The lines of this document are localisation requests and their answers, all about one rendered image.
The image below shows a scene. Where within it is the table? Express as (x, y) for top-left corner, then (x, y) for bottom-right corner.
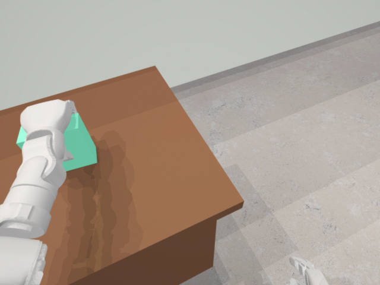
(0, 66), (244, 285)

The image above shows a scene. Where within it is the right robot hand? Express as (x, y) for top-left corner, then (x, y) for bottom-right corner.
(287, 256), (329, 285)

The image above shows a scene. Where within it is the sponge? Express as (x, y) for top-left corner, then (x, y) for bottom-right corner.
(16, 113), (97, 171)

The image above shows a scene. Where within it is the left robot upper arm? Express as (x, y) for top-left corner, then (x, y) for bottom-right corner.
(0, 236), (48, 285)

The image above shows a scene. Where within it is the left robot hand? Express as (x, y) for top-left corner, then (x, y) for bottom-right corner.
(20, 99), (78, 162)

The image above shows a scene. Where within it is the robot left forearm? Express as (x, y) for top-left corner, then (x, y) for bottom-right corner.
(0, 126), (67, 239)

